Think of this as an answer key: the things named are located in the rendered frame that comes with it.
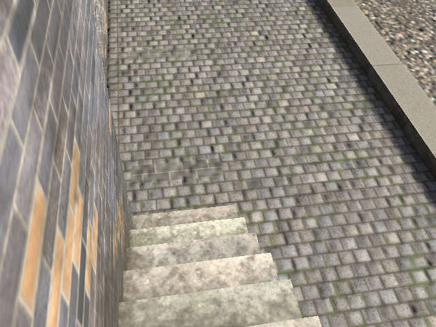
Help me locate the stairs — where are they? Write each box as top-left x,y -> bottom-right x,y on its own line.
119,205 -> 322,327

